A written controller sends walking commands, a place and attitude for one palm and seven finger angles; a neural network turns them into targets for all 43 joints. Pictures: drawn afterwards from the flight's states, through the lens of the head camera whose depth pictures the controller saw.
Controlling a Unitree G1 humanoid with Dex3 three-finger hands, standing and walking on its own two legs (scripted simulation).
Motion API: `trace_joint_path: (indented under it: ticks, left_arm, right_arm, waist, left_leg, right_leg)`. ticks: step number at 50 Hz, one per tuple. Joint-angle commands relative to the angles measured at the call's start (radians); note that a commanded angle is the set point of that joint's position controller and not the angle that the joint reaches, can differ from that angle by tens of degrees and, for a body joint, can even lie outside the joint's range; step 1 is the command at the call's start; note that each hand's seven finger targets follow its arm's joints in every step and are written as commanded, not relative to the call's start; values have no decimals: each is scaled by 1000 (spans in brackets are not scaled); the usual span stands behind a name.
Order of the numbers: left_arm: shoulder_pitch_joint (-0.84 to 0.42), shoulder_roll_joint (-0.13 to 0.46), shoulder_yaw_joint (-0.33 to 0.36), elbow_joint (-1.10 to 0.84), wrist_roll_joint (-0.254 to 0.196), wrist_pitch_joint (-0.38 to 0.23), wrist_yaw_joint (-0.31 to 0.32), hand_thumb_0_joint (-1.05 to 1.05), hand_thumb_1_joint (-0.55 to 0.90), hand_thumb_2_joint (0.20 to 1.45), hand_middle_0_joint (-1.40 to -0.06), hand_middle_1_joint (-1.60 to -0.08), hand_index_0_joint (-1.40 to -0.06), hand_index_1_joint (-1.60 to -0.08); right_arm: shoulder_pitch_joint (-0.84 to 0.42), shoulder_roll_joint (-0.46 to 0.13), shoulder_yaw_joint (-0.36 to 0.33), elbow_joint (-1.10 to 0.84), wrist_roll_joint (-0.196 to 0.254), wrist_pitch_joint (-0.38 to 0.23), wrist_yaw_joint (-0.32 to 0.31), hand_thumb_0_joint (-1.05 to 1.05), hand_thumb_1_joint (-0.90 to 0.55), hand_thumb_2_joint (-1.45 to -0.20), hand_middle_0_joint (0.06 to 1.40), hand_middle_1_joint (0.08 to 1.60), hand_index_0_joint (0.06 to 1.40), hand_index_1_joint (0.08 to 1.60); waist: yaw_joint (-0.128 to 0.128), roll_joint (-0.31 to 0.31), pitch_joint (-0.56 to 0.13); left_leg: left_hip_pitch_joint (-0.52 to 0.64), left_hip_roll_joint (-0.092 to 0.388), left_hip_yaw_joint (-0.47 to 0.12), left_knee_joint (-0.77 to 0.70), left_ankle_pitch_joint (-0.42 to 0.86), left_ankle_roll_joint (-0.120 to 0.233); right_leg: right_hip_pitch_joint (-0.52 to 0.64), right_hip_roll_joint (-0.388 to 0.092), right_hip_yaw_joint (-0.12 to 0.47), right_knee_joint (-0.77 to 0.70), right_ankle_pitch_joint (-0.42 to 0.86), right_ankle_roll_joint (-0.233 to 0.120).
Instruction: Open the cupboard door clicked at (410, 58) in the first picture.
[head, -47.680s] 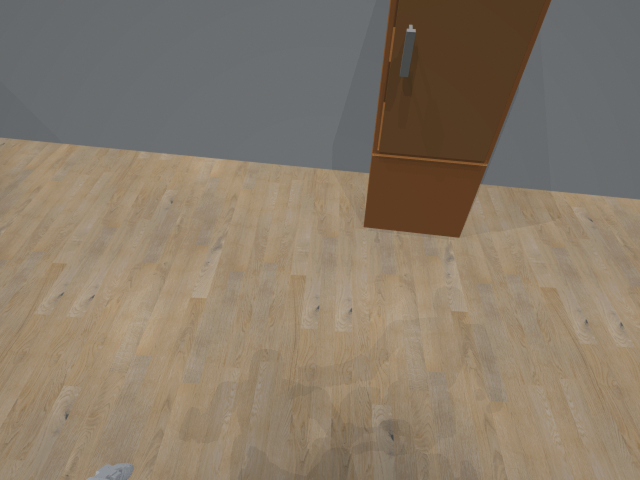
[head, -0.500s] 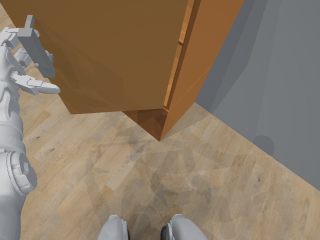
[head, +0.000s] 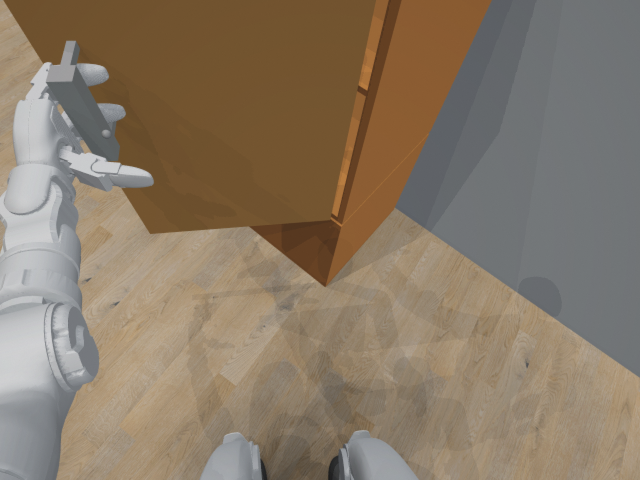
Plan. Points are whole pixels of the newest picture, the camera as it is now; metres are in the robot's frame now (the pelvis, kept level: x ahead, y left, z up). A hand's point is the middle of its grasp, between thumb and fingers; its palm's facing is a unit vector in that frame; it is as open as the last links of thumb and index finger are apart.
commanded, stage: slide the fingers in behind the handle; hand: left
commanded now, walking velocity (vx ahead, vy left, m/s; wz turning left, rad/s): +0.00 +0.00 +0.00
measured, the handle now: (90, 104) +0.56 +0.24 +0.09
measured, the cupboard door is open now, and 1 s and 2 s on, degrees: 47 48 78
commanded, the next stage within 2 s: close the thumb around the handle in 0.28 s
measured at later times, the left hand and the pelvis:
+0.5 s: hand (106, 134) +0.51 +0.22 +0.09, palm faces +0.07 -1.00 -0.01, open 13.7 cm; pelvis +0.00 +0.00 +0.00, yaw +0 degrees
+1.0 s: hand (105, 136) +0.51 +0.22 +0.09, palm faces +0.07 -1.00 -0.01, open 5.8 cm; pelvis +0.01 +0.00 +0.00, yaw +0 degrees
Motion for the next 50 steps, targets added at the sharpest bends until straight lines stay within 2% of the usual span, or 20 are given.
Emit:
trace_joint_path:
  ticks: [1,5,8,12,13,16,19,20,22,25,27,31,34,37,38,41,43,44,46,50]
  left_arm:
    - [-478,215,-10,-212,-8,-76,-18,0,-500,300,-300,-1200,-300,-1200]
    - [-466,229,-6,-187,-4,-66,-18,0,-500,300,-300,-1200,-300,-1200]
    - [-463,231,5,-214,-9,-73,-20,0,-500,300,-300,-1200,-300,-1200]
    - [-443,222,-2,-210,-14,-73,-25,0,-500,300,-300,-1200,-300,-1200]
    - [-450,246,13,-222,-13,-75,-23,0,-500,300,-300,-1200,-300,-1200]
    - [-468,182,-29,-241,-16,-78,-18,0,-500,300,-300,-1200,-300,-1200]
    - [-434,245,16,-213,-13,-71,-13,0,-500,300,-300,-1200,-300,-1200]
    - [-455,198,-28,-223,-12,-70,-16,0,-444,324,-304,-1206,-304,-1206]
    - [-463,196,-19,-231,-13,-76,-16,0,-332,372,-312,-1218,-312,-1218]
    - [-472,219,-13,-210,-10,-68,-16,0,-164,444,-324,-1236,-324,-1236]
    - [-469,210,-15,-215,-11,-73,-17,0,-52,492,-332,-1248,-332,-1248]
    - [-467,215,-5,-229,-18,-77,-19,0,172,588,-348,-1272,-348,-1272]
    - [-429,241,22,-233,-19,-76,-24,0,340,660,-360,-1290,-360,-1290]
    - [-427,214,-4,-216,-22,-72,-31,0,508,732,-372,-1308,-372,-1308]
    - [-423,233,15,-202,-22,-69,-29,0,564,756,-376,-1314,-376,-1314]
    - [-451,240,12,-242,-18,-75,-27,0,732,828,-388,-1332,-388,-1332]
    - [-432,213,-3,-236,-20,-76,-28,0,844,876,-396,-1344,-396,-1344]
    - [-420,233,16,-243,-22,-77,-27,0,900,900,-400,-1350,-400,-1350]
    - [-401,242,31,-254,-32,-83,-28,0,900,900,-400,-1350,-400,-1350]
    - [-413,223,6,-259,-26,-80,-29,0,900,900,-400,-1350,-400,-1350]
  right_arm:
    - [166,-192,-69,-40,-1,-16,-17,0,-900,-900,200,300,200,300]
    - [166,-194,-68,-36,0,-15,-20,0,-900,-900,200,300,200,300]
    - [170,-193,-72,-35,-2,-17,-18,0,-900,-900,200,300,200,300]
    - [164,-192,-71,-40,0,-13,-16,0,-900,-900,200,300,200,300]
    - [166,-194,-71,-38,0,-12,-18,0,-900,-900,200,300,200,300]
    - [163,-186,-72,-39,-2,-14,-15,0,-900,-900,200,300,200,300]
    - [164,-197,-72,-40,0,-9,-18,0,-900,-900,200,300,200,300]
    - [157,-191,-71,-42,3,-11,-16,0,-900,-900,200,300,200,300]
    - [161,-190,-73,-37,-2,-14,-15,0,-900,-900,200,300,200,300]
    - [160,-193,-71,-35,1,-12,-20,0,-900,-900,200,300,200,300]
    - [161,-191,-72,-33,0,-14,-18,0,-900,-900,200,300,200,300]
    - [165,-191,-70,-34,-4,-15,-18,0,-900,-900,200,300,200,300]
    - [164,-191,-73,-40,-2,-12,-17,0,-900,-900,200,300,200,300]
    - [155,-187,-67,-42,1,-11,-16,0,-900,-900,200,300,200,300]
    - [157,-191,-70,-40,1,-9,-17,0,-900,-900,200,300,200,300]
    - [160,-191,-72,-43,0,-10,-19,0,-900,-900,200,300,200,300]
    - [157,-187,-72,-41,0,-11,-18,0,-900,-900,200,300,200,300]
    - [158,-190,-73,-41,-2,-10,-18,0,-900,-900,200,300,200,300]
    - [162,-191,-74,-46,-2,-10,-18,0,-900,-900,200,300,200,300]
    - [149,-189,-75,-44,2,-7,-16,0,-900,-900,200,300,200,300]
  waist:
    - [-30,120,-430]
    - [-31,106,-423]
    - [-19,134,-475]
    - [-21,123,-454]
    - [-17,124,-455]
    - [-27,154,-442]
    - [-17,98,-441]
    - [-31,115,-431]
    - [-26,128,-457]
    - [-35,112,-427]
    - [-28,138,-445]
    - [-27,124,-459]
    - [-10,110,-489]
    - [-18,114,-447]
    - [-20,87,-433]
    - [-16,139,-450]
    - [-17,145,-469]
    - [-8,138,-472]
    - [-3,113,-484]
    - [-8,128,-456]
  left_leg:
    - [428,-38,-85,-84,344,14]
    - [418,-37,-86,-87,337,13]
    - [455,-37,-85,-78,384,11]
    - [437,-38,-80,-79,383,12]
    - [442,-36,-85,-82,388,10]
    - [478,-35,-90,-82,405,9]
    - [433,-36,-87,-86,377,11]
    - [437,-38,-84,-88,366,12]
    - [462,-37,-87,-82,390,10]
    - [429,-37,-83,-82,361,12]
    - [457,-36,-88,-80,381,9]
    - [457,-36,-89,-77,406,11]
    - [449,-38,-81,-75,433,11]
    - [424,-41,-75,-78,405,13]
    - [408,-40,-76,-77,383,15]
    - [442,-40,-81,-79,402,13]
    - [470,-36,-81,-76,424,9]
    - [461,-36,-80,-75,426,8]
    - [459,-38,-79,-75,443,11]
    - [452,-37,-78,-82,417,8]
  right_leg:
    - [87,45,45,-106,304,-3]
    - [87,42,44,-109,298,-1]
    - [93,44,44,-101,330,-2]
    - [105,45,45,-103,344,-1]
    - [105,44,41,-100,342,-2]
    - [71,46,35,-102,332,-5]
    - [106,46,40,-103,333,-2]
    - [97,44,43,-108,328,1]
    - [86,44,39,-102,334,-1]
    - [88,42,44,-106,323,1]
    - [76,44,42,-102,327,-2]
    - [94,45,40,-96,349,-3]
    - [136,45,44,-93,393,0]
    - [128,45,45,-98,381,1]
    - [128,45,46,-103,365,3]
    - [114,44,46,-99,362,-3]
    - [100,44,42,-98,369,-1]
    - [113,44,43,-97,373,-2]
    - [143,48,45,-95,397,-3]
    - [127,46,43,-100,377,-1]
